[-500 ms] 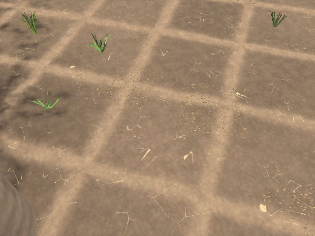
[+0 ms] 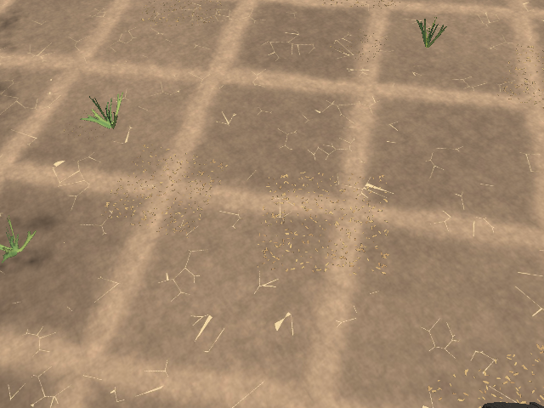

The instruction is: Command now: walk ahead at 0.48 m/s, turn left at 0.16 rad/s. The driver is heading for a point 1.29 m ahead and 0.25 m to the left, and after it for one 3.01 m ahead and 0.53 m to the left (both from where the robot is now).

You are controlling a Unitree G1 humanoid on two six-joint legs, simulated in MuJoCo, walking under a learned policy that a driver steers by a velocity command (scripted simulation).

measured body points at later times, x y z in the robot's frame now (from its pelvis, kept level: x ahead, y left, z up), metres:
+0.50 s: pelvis +0.31 +0.03 +0.00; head +0.34 +0.05 +0.45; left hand +0.46 +0.32 -0.08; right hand +0.44 -0.23 -0.11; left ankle +0.26 +0.11 -0.74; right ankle +0.53 -0.11 -0.69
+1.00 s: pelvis +0.58 +0.07 +0.00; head +0.60 +0.08 +0.45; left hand +0.46 +0.33 -0.12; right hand +0.87 -0.05 -0.08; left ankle +0.67 +0.26 -0.71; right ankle +0.55 -0.07 -0.74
